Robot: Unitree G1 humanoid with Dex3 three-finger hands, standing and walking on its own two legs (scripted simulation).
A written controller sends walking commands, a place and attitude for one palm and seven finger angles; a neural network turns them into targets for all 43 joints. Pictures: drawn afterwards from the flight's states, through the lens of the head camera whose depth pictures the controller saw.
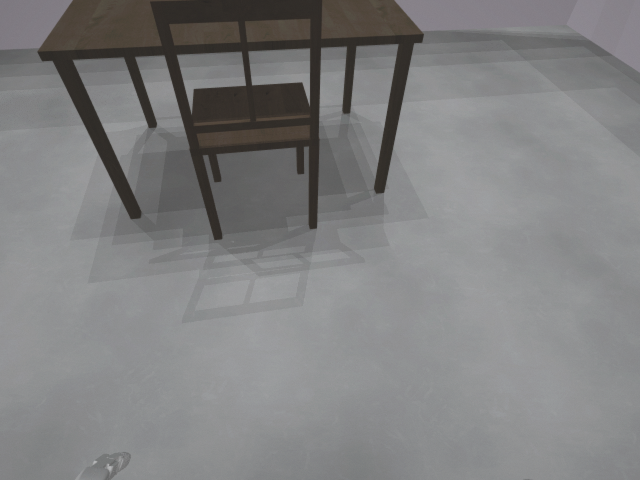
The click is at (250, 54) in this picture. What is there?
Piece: chair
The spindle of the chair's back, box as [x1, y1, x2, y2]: [238, 21, 255, 121]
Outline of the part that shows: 238,21 251,121 255,120 245,27 244,21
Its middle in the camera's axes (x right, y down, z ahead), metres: -0.22 -0.48 +1.14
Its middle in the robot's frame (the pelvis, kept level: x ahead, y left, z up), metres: +1.17 +0.28 -0.07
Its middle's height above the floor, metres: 0.70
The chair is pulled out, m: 0.00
